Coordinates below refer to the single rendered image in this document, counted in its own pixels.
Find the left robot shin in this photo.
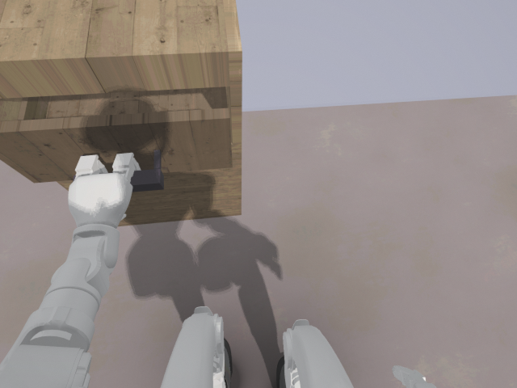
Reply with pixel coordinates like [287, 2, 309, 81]
[183, 306, 226, 388]

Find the drawer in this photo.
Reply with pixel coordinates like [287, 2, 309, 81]
[0, 86, 233, 183]

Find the robot left forearm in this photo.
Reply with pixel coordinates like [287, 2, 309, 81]
[0, 224, 120, 377]

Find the robot left hand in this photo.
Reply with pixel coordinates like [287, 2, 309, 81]
[68, 153, 141, 228]

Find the cabinet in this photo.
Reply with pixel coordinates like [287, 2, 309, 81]
[0, 0, 242, 226]

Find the robot right hand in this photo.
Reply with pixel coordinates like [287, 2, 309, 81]
[392, 365, 436, 388]

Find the left robot upper arm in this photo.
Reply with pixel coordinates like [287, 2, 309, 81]
[0, 344, 92, 388]

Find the right robot thigh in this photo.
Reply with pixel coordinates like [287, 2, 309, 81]
[283, 325, 354, 388]

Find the handle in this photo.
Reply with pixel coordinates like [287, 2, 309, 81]
[73, 150, 164, 192]

